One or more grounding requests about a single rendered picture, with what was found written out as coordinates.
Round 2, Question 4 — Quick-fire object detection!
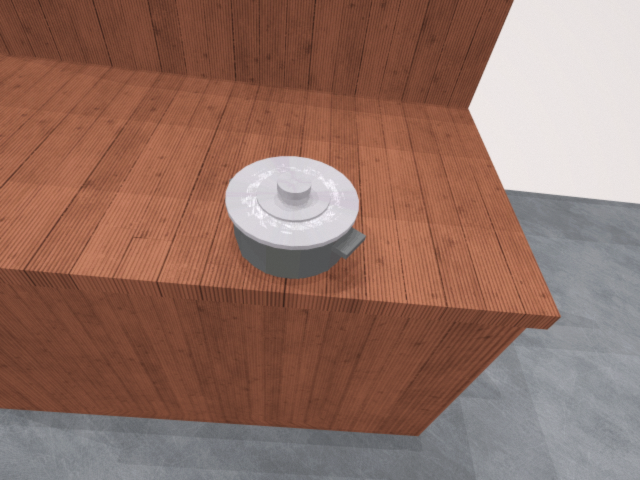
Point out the lid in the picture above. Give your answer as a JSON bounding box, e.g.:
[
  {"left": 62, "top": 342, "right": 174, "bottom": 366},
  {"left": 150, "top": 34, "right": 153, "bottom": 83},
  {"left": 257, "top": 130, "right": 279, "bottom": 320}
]
[{"left": 225, "top": 156, "right": 359, "bottom": 250}]

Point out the pot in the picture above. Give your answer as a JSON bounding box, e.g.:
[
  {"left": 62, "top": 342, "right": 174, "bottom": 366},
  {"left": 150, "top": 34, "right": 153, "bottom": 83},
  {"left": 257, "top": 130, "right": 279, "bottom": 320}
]
[{"left": 229, "top": 178, "right": 366, "bottom": 279}]

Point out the table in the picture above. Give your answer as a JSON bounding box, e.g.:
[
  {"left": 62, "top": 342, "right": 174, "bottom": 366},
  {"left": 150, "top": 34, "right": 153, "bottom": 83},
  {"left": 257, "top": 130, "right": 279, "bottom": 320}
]
[{"left": 0, "top": 0, "right": 561, "bottom": 436}]

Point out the knob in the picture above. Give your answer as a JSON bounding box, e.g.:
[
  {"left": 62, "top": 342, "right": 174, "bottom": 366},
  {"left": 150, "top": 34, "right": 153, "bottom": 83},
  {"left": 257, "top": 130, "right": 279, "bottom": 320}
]
[{"left": 277, "top": 171, "right": 312, "bottom": 200}]

